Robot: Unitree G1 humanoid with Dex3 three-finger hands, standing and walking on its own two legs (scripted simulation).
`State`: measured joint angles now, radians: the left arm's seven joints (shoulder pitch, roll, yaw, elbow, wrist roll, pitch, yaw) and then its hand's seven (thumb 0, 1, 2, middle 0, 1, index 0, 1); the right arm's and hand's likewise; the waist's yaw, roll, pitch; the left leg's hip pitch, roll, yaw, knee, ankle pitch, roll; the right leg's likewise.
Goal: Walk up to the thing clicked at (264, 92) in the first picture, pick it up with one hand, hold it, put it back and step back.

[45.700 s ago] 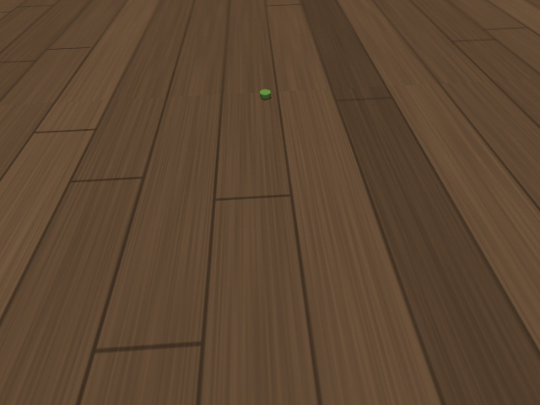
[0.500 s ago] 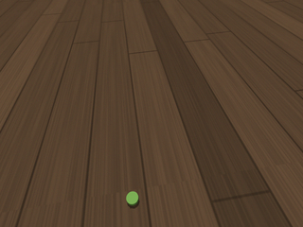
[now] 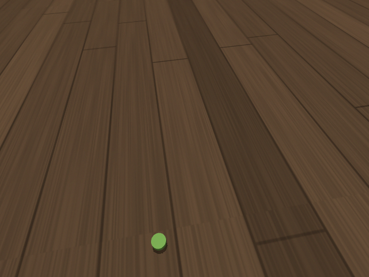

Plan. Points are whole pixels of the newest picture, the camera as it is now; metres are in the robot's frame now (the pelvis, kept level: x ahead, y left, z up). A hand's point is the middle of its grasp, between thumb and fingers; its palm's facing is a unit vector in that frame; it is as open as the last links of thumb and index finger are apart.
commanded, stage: stand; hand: left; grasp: from above
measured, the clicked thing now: (158, 241) +0.43 +0.19 -0.77
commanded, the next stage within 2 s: step back in 0.62 s
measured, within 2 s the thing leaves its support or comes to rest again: neither
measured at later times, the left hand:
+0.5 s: hand out of the picture +0.09 +0.25 -0.16, palm faces -0.01 -0.94 -0.33, open 7.4 cm
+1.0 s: hand out of the picture +0.06 +0.29 -0.17, palm faces -0.05 -0.92 -0.39, open 7.4 cm
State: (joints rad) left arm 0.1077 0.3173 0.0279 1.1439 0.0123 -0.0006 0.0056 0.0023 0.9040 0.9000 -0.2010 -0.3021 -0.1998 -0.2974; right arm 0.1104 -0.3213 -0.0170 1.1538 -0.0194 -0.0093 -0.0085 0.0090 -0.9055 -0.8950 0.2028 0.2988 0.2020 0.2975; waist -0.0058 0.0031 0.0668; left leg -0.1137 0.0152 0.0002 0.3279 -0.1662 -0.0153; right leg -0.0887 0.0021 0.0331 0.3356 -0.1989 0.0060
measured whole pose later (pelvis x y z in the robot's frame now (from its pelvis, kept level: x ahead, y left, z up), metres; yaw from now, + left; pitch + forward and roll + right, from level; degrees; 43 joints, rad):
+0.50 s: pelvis +0.00 +0.00 +0.00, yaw +0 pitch -3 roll +0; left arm 0.10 0.33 0.02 1.13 0.01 -0.01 0.01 0.00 0.90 0.90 -0.20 -0.30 -0.20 -0.30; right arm 0.10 -0.33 -0.01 1.15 -0.02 -0.01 -0.01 0.01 -0.91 -0.89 0.20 0.30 0.20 0.30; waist -0.01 0.00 0.05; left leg -0.10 0.02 0.00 0.32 -0.17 -0.02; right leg -0.07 0.00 0.04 0.33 -0.20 0.01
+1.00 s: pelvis -0.06 +0.02 -0.01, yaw -2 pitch -2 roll -1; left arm 0.09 0.41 0.07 0.93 0.01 0.07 0.02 0.00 0.91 0.90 -0.20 -0.30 -0.20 -0.30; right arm 0.09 -0.35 -0.05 0.98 -0.03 0.03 0.00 0.01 -0.90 -0.89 0.20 0.30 0.20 0.30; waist -0.01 -0.03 0.18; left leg -0.32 0.03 0.04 0.54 -0.20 0.03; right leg -0.42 0.10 0.11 1.04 -0.52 -0.03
